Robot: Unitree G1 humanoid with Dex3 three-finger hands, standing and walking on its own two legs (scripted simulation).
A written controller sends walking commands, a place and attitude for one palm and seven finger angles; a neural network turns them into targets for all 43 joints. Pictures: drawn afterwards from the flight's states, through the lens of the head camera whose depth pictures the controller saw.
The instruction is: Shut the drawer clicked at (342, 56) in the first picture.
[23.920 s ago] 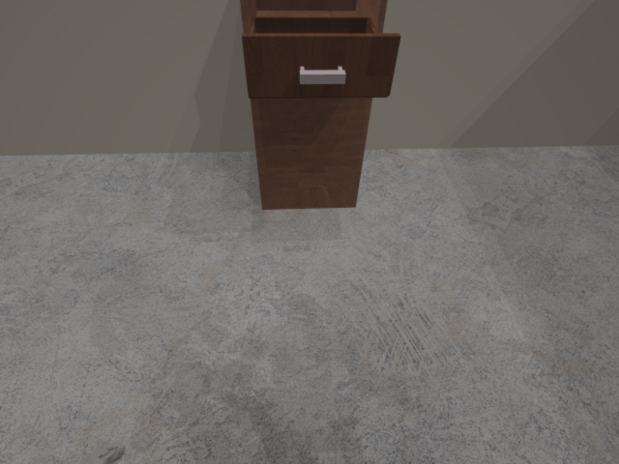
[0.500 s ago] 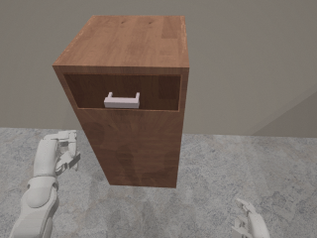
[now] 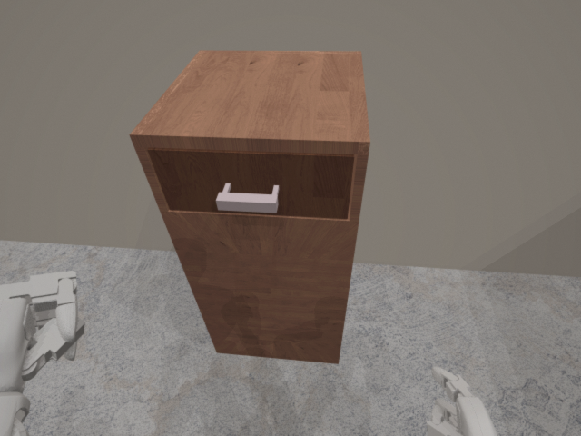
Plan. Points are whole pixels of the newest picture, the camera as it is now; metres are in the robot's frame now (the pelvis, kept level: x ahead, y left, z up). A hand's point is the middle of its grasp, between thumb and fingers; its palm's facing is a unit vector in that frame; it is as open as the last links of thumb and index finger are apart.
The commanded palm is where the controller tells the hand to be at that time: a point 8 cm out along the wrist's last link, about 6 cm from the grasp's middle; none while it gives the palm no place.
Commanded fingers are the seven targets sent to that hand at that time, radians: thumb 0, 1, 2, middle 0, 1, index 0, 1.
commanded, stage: draw the hand back to the body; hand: left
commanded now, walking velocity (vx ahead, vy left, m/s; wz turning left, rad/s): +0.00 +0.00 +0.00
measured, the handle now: (249, 195) +0.54 +0.15 +0.03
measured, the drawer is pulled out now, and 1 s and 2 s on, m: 0.00 0.00 0.00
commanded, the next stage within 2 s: step back with the hand held close in 0.10 s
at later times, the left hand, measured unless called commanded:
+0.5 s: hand (103, 323) +0.19 +0.23 +0.14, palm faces +0.26 -0.84 -0.48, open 3.3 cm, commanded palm +0.12 +0.27 +0.17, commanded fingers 0.00 0.90 0.90 -1.40 -1.60 -1.40 -1.60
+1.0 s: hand (67, 390) +0.12 +0.23 +0.15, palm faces +0.30 -0.85 -0.44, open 3.3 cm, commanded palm +0.05 +0.28 +0.17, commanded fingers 0.00 0.90 0.90 -1.40 -1.60 -1.40 -1.60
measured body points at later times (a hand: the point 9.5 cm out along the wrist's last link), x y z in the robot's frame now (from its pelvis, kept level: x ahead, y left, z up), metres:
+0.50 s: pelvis -0.02 +0.00 +0.00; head +0.00 -0.02 +0.45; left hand +0.17 +0.27 +0.17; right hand +0.15 -0.25 -0.09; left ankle -0.02 +0.06 -0.74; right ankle -0.04 -0.11 -0.74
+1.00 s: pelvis -0.08 +0.00 -0.01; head -0.05 +0.01 +0.44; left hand +0.10 +0.27 +0.17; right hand +0.09 -0.24 -0.09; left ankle -0.02 +0.06 -0.74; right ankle -0.04 -0.11 -0.74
